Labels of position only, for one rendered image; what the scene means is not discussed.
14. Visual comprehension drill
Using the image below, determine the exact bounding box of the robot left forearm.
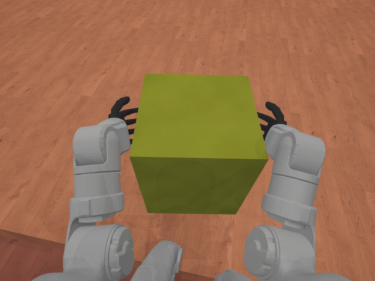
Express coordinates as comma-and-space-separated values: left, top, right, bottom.
63, 118, 131, 269

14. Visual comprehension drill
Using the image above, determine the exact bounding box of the robot right forearm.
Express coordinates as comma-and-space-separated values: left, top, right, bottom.
261, 124, 326, 269

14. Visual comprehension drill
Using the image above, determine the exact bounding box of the robot left upper arm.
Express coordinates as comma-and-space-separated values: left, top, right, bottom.
31, 224, 135, 281

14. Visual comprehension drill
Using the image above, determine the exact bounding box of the robot right upper arm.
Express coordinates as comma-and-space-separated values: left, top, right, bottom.
243, 224, 351, 281

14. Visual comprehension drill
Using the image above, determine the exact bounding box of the left robot thigh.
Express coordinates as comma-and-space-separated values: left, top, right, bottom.
130, 240, 183, 281

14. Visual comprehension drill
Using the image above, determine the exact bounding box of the carton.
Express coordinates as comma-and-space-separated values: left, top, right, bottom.
129, 73, 268, 215

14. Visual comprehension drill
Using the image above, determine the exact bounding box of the robot left hand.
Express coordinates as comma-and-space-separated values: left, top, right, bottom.
108, 97, 138, 144

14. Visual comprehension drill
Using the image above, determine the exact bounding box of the robot right hand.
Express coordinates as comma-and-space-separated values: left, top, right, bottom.
257, 101, 287, 140

